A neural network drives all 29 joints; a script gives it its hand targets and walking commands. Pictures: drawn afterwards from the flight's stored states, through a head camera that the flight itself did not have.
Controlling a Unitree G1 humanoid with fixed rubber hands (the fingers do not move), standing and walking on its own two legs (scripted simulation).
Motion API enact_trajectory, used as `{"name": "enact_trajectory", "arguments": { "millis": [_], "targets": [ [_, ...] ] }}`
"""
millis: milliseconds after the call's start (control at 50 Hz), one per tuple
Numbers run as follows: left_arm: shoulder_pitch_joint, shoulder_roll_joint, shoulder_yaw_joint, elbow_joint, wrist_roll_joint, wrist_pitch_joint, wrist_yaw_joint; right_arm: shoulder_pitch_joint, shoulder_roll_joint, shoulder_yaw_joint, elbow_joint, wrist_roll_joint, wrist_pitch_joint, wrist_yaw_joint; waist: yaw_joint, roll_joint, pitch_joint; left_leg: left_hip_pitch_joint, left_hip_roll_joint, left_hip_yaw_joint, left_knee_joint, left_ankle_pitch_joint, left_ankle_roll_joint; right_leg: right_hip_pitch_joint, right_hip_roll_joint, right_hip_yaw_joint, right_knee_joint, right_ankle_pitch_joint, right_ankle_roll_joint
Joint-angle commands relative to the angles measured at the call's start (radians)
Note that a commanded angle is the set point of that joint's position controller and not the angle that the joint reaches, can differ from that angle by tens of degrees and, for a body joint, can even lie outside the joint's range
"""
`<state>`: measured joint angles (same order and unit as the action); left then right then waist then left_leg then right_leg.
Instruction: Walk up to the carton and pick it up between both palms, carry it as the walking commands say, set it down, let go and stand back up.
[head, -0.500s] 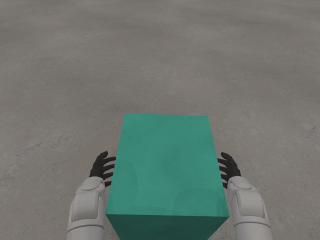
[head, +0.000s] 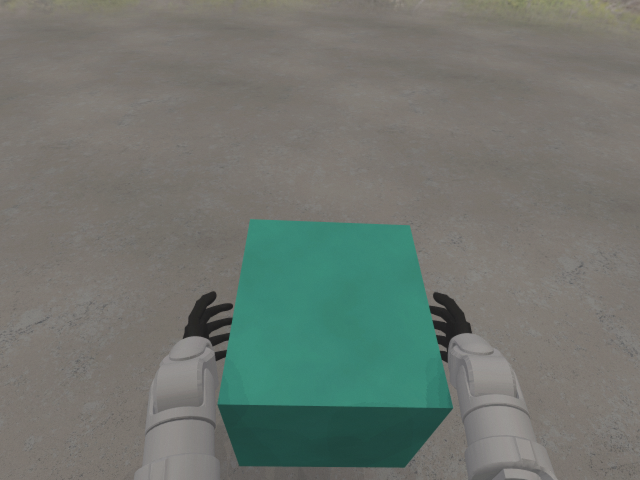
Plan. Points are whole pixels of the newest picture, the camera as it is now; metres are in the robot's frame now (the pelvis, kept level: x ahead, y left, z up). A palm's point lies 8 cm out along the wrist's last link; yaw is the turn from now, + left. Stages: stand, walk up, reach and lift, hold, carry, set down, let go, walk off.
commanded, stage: hold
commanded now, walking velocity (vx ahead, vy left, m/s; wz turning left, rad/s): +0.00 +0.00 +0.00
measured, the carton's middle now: (326, 342) +0.35 +0.01 -0.03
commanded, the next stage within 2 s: set down in 0.08 s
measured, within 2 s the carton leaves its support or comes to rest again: neither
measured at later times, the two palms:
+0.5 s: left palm (201, 361) +0.29 +0.18 +0.00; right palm (436, 345) +0.33 -0.16 -0.01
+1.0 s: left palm (221, 379) +0.32 +0.17 -0.09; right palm (432, 370) +0.34 -0.17 -0.09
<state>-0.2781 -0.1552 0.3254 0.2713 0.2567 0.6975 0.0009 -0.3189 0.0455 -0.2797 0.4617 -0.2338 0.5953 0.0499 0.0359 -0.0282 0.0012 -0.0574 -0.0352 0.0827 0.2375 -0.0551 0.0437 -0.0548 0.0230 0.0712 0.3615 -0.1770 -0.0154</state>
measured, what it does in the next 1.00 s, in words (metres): stands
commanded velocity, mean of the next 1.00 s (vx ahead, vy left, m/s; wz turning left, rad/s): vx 0.00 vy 0.00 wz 0.00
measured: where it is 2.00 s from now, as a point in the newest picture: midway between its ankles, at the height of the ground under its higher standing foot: outside the picture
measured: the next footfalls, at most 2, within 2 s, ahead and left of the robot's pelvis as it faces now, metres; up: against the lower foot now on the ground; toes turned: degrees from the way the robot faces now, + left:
none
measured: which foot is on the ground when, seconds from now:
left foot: down 0.00-1.00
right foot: down 0.00-1.00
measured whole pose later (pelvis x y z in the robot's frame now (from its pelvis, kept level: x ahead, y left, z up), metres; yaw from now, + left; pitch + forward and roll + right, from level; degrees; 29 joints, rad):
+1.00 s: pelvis +0.00 -0.02 -0.05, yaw +1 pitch +17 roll +0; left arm -0.40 -0.10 0.39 0.53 0.23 0.31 -0.02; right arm -0.45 0.06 -0.37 0.61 -0.21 0.31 0.00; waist 0.03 -0.01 -0.08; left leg -0.82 -0.05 -0.03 0.77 -0.25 0.02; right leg -0.76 0.08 0.04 0.81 -0.33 -0.04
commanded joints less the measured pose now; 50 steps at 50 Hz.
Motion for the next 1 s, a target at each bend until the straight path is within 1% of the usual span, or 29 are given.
{"name": "enact_trajectory", "arguments": {
  "millis": [0,60,80,100,120,160,180,200,260,320,380,400,460,500,560,600,640,680,700,720,760,780,800,820,840,860,880,900,980],
  "targets": [
    [-0.624,-0.959,-0.601,-0.012,-0.289,-0.043,-0.24,-0.678,0.882,0.529,-0.102,0.238,-0.072,0.284,0.004,0.015,-0.33,0.289,0.016,-0.151,-0.021,-0.01,-0.058,-0.168,0.042,0.064,-0.082,0.0,-0.046],
    [-0.62,-0.963,-0.588,0.009,-0.282,-0.044,-0.241,-0.684,0.881,0.518,-0.079,0.236,-0.077,0.295,0.003,0.02,-0.312,0.285,0.016,-0.147,-0.022,-0.035,-0.059,-0.186,0.043,0.064,-0.087,-0.025,-0.047],
    [-0.601,-0.868,-0.499,0.11,-0.196,-0.042,-0.253,-0.722,0.897,0.459,-0.054,0.232,-0.066,0.308,0.066,0.055,-0.163,0.147,-0.005,-0.145,0.045,-0.184,-0.032,-0.252,0.022,0.031,-0.06,-0.172,-0.062],
    [-0.609,-0.889,-0.474,0.16,-0.194,-0.043,-0.268,-0.747,0.905,0.445,-0.028,0.212,-0.062,0.322,0.059,0.025,-0.148,0.14,-0.005,-0.151,0.055,-0.28,-0.018,-0.279,0.021,0.023,-0.048,-0.248,-0.066],
    [-0.621,-0.911,-0.472,0.15,-0.195,-0.051,-0.278,-0.759,0.921,0.448,-0.033,0.215,-0.065,0.337,0.057,0.028,-0.193,0.151,0.001,-0.161,0.06,-0.318,-0.019,-0.288,0.024,0.016,-0.029,-0.262,-0.064],
    [-0.664,-0.923,-0.454,0.151,-0.201,-0.068,-0.289,-0.789,0.94,0.427,-0.002,0.208,-0.076,0.353,0.065,0.026,-0.229,0.101,0.011,-0.167,0.075,-0.333,-0.022,-0.29,0.03,0.009,-0.002,-0.249,-0.065],
    [-0.682,-0.929,-0.453,0.154,-0.207,-0.076,-0.293,-0.786,0.951,0.418,0.01,0.203,-0.081,0.351,0.053,0.023,-0.247,0.096,0.01,-0.167,0.093,-0.304,-0.022,-0.296,0.03,0.008,0.004,-0.227,-0.064],
    [-0.679,-0.931,-0.453,0.149,-0.206,-0.082,-0.294,-0.783,0.967,0.419,0.023,0.204,-0.083,0.346,0.062,0.035,-0.262,0.091,0.005,-0.159,0.11,-0.266,-0.024,-0.284,0.027,0.016,0.004,-0.21,-0.067],
    [-0.662,-0.9,-0.455,0.14,-0.202,-0.101,-0.301,-0.713,0.975,0.402,0.048,0.175,-0.09,0.317,0.038,0.015,-0.258,0.09,0.0,-0.145,0.153,-0.129,-0.029,-0.295,0.025,0.027,-0.003,-0.145,-0.059],
    [-0.63,-0.876,-0.487,0.119,-0.207,-0.129,-0.307,-0.658,0.993,0.418,0.014,0.163,-0.103,0.278,0.008,0.007,-0.297,0.097,-0.011,-0.156,0.194,0.013,-0.025,-0.26,0.02,0.044,-0.002,-0.04,-0.043],
    [-0.583,-0.839,-0.534,0.062,-0.217,-0.174,-0.31,-0.563,1.01,0.473,-0.016,0.166,-0.128,0.239,-0.003,0.014,-0.369,0.073,-0.027,-0.168,0.236,0.192,-0.027,-0.184,0.008,0.068,0.025,0.189,-0.019],
    [-0.56,-0.829,-0.55,0.062,-0.225,-0.189,-0.311,-0.535,1.003,0.486,-0.035,0.168,-0.14,0.225,-0.018,0.003,-0.396,0.065,-0.03,-0.17,0.244,0.224,-0.026,-0.16,0.01,0.067,0.04,0.262,-0.01],
    [-0.494,-0.8,-0.553,0.077,-0.221,-0.231,-0.307,-0.489,0.992,0.512,-0.059,0.168,-0.172,0.195,-0.007,-0.006,-0.414,-0.019,-0.04,-0.175,0.26,0.226,-0.021,-0.107,0.005,0.081,0.075,0.366,0.001],
    [-0.473,-0.782,-0.55,0.094,-0.215,-0.258,-0.302,-0.485,0.984,0.53,-0.067,0.173,-0.196,0.186,0.007,-0.005,-0.418,-0.077,-0.043,-0.178,0.274,0.208,-0.016,-0.098,0.005,0.088,0.097,0.38,0.003],
    [-0.488,-0.757,-0.544,0.108,-0.208,-0.303,-0.296,-0.501,0.965,0.539,-0.071,0.176,-0.239,0.18,0.01,-0.004,-0.444,-0.168,-0.046,-0.177,0.311,0.19,-0.017,-0.118,0.006,0.095,0.138,0.398,0.004],
    [-0.493,-0.754,-0.544,0.133,-0.208,-0.326,-0.288,-0.51,0.958,0.535,-0.052,0.181,-0.26,0.177,0.004,0.0,-0.469,-0.194,-0.042,-0.179,0.336,0.174,-0.017,-0.155,0.011,0.093,0.166,0.364,0.002],
    [-0.499,-0.753,-0.532,0.154,-0.2,-0.347,-0.281,-0.534,0.953,0.536,-0.035,0.184,-0.279,0.179,0.014,0.008,-0.49,-0.236,-0.044,-0.175,0.362,0.169,-0.019,-0.196,0.018,0.089,0.194,0.331,-0.002],
    [-0.521,-0.767,-0.536,0.157,-0.199,-0.366,-0.271,-0.531,0.947,0.522,-0.006,0.182,-0.296,0.182,0.005,0.022,-0.521,-0.24,-0.041,-0.172,0.387,0.183,-0.022,-0.261,0.028,0.082,0.22,0.295,-0.008],
    [-0.519,-0.768,-0.524,0.172,-0.189,-0.372,-0.266,-0.559,0.938,0.525,-0.009,0.186,-0.305,0.187,0.022,0.035,-0.53,-0.251,-0.043,-0.171,0.399,0.18,-0.023,-0.293,0.031,0.08,0.232,0.266,-0.013],
    [-0.532,-0.772,-0.523,0.185,-0.187,-0.376,-0.264,-0.551,0.935,0.507,0.012,0.174,-0.308,0.186,0.0,0.029,-0.531,-0.269,-0.042,-0.172,0.41,0.173,-0.023,-0.315,0.034,0.076,0.24,0.257,-0.013],
    [-0.537,-0.785,-0.512,0.199,-0.177,-0.384,-0.259,-0.563,0.929,0.5,0.03,0.17,-0.317,0.193,0.01,0.037,-0.553,-0.284,-0.041,-0.168,0.43,0.17,-0.027,-0.367,0.041,0.07,0.263,0.225,-0.017],
    [-0.549,-0.785,-0.505,0.208,-0.172,-0.387,-0.257,-0.561,0.928,0.483,0.05,0.161,-0.319,0.197,0.001,0.033,-0.551,-0.293,-0.041,-0.169,0.439,0.161,-0.027,-0.4,0.044,0.065,0.271,0.201,-0.019],
    [-0.552,-0.784,-0.49,0.223,-0.161,-0.388,-0.255,-0.58,0.927,0.48,0.053,0.162,-0.323,0.203,0.016,0.037,-0.554,-0.308,-0.043,-0.163,0.449,0.142,-0.027,-0.424,0.045,0.063,0.28,0.172,-0.021],
    [-0.567,-0.796,-0.488,0.234,-0.162,-0.391,-0.253,-0.599,0.919,0.468,0.058,0.155,-0.325,0.206,0.002,0.028,-0.558,-0.312,-0.04,-0.168,0.457,0.129,-0.025,-0.45,0.047,0.061,0.289,0.151,-0.022],
    [-0.572,-0.804,-0.485,0.231,-0.157,-0.395,-0.249,-0.621,0.915,0.468,0.06,0.159,-0.33,0.212,0.012,0.043,-0.581,-0.323,-0.043,-0.165,0.466,0.124,-0.029,-0.474,0.051,0.055,0.302,0.132,-0.026],
    [-0.606,-0.802,-0.488,0.235,-0.161,-0.401,-0.247,-0.633,0.912,0.46,0.074,0.157,-0.335,0.218,-0.001,0.038,-0.593,-0.332,-0.041,-0.165,0.48,0.115,-0.028,-0.505,0.052,0.053,0.314,0.119,-0.027],
    [-0.608,-0.814,-0.484,0.24,-0.158,-0.403,-0.246,-0.647,0.915,0.458,0.079,0.155,-0.338,0.223,0.009,0.028,-0.613,-0.342,-0.043,-0.164,0.491,0.101,-0.031,-0.516,0.055,0.046,0.325,0.1,-0.028],
    [-0.636,-0.811,-0.482,0.24,-0.162,-0.41,-0.245,-0.659,0.917,0.458,0.086,0.159,-0.341,0.226,0.0,0.021,-0.623,-0.349,-0.041,-0.162,0.504,0.09,-0.027,-0.546,0.057,0.045,0.336,0.093,-0.026],
    [-0.719,-0.824,-0.472,0.251,-0.163,-0.422,-0.241,-0.747,0.917,0.446,0.111,0.16,-0.352,0.247,0.008,0.012,-0.688,-0.41,-0.046,-0.15,0.549,0.024,-0.03,-0.631,0.061,0.038,0.383,0.023,-0.029]
  ]
}}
